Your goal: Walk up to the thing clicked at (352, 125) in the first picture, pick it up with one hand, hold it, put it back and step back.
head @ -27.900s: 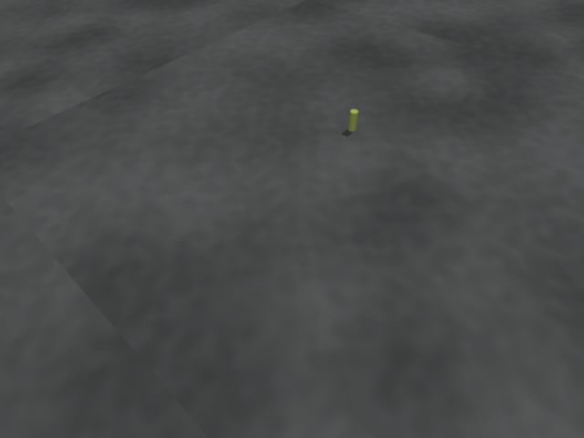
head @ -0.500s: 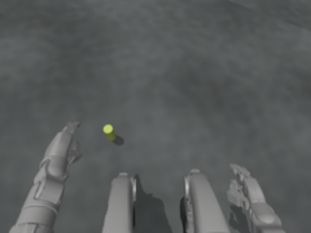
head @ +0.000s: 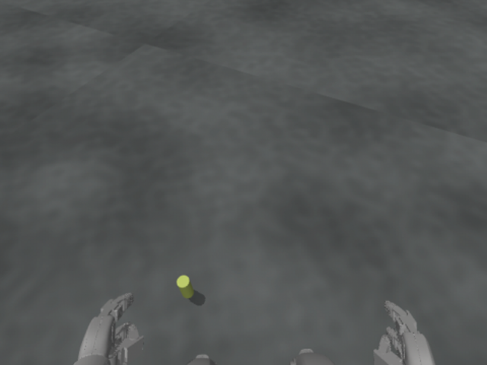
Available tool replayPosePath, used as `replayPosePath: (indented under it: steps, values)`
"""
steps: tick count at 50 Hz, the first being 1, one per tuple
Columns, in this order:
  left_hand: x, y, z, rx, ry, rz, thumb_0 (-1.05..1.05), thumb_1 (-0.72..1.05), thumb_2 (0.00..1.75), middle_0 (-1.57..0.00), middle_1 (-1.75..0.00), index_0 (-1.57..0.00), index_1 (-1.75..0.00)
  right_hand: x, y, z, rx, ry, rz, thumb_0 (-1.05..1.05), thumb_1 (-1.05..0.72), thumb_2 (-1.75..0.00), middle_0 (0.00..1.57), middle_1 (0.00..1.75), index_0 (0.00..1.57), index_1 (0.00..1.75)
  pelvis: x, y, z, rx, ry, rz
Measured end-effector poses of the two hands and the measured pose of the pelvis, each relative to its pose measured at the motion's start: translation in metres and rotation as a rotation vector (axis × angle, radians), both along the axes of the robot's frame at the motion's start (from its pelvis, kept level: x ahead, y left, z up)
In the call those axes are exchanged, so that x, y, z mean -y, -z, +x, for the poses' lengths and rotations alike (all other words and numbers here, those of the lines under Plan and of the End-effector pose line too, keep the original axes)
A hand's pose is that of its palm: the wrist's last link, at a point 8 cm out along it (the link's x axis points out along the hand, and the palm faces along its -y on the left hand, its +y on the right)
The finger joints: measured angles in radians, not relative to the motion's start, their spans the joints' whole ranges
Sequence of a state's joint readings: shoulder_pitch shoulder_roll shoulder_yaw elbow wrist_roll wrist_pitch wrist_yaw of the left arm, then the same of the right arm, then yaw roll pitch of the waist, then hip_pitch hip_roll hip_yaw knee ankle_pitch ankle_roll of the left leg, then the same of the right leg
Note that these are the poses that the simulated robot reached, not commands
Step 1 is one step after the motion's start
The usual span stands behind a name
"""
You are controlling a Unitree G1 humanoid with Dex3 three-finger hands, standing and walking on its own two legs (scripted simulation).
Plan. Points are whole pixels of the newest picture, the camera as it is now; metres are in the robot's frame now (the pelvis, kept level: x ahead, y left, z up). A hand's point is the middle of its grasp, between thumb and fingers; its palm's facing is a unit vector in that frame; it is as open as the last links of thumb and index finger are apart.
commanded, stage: home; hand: left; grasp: from above
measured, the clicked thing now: (185, 287) +0.48 +0.22 -0.65
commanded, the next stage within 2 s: none
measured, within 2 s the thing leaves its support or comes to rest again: neither
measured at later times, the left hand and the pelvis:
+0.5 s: hand (132, 362) +0.16 +0.18 -0.04, palm faces +0.07 -0.98 -0.20, open 7.4 cm; pelvis +0.00 +0.00 +0.01, yaw +1 degrees
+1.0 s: hand (134, 359) +0.16 +0.18 -0.04, palm faces +0.05 -0.98 -0.20, open 7.4 cm; pelvis +0.00 +0.00 +0.01, yaw +0 degrees
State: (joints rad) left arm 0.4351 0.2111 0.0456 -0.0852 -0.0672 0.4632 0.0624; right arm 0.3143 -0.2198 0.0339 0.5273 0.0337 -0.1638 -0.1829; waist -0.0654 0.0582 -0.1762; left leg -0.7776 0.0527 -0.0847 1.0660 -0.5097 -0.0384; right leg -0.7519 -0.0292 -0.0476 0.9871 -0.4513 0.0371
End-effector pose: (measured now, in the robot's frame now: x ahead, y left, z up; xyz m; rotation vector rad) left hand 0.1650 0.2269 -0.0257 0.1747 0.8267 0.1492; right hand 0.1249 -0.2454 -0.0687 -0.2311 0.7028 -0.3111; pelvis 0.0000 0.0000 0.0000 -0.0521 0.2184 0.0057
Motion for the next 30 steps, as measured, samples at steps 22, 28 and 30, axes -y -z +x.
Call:
replayPosePath:
  steps: [22, 28, 30]
  values:
    - [-0.003, -0.014, -0.027, -0.003, -0.007, -0.015, 0.01, 0.91, 0.89, -0.2, -0.3, -0.21, -0.3, -0.01, -0.029, 0.039, 0.16, -0.107, -0.018, 0.01, -0.9, -0.9, 0.21, 0.3, 0.2, 0.3, 0.001, -0.01, -0.001, 0.066, -0.016, 0.007]
    - [-0.003, -0.015, -0.027, -0.004, 0.0, -0.009, 0.01, 0.91, 0.89, -0.2, -0.3, -0.21, -0.3, -0.009, -0.023, 0.026, 0.127, -0.089, -0.012, 0.01, -0.9, -0.9, 0.21, 0.3, 0.2, 0.3, 0.0, -0.01, -0.003, 0.065, -0.013, 0.006]
    - [-0.003, -0.015, -0.027, -0.004, 0.003, -0.009, 0.01, 0.91, 0.89, -0.2, -0.3, -0.21, -0.3, -0.009, -0.021, 0.022, 0.118, -0.081, -0.01, 0.01, -0.9, -0.9, 0.21, 0.3, 0.2, 0.3, 0.0, -0.01, -0.003, 0.064, -0.011, 0.006]
